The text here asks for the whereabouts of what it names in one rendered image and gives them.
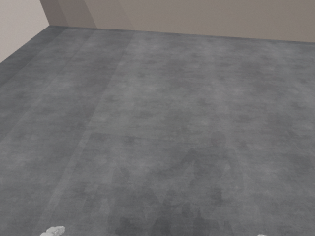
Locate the robot left hand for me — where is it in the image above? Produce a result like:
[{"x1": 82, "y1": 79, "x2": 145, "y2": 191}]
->
[{"x1": 40, "y1": 226, "x2": 65, "y2": 236}]

